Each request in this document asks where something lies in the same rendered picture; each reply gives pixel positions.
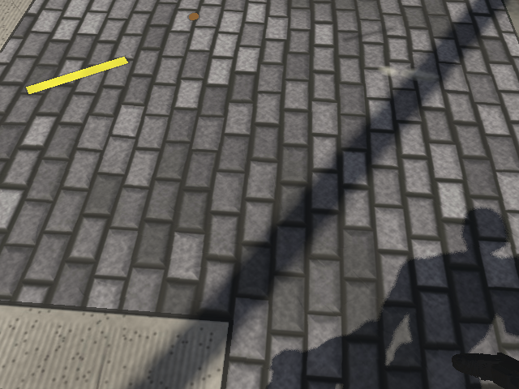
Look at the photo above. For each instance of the right robot hand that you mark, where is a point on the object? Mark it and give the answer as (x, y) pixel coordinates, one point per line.
(502, 369)

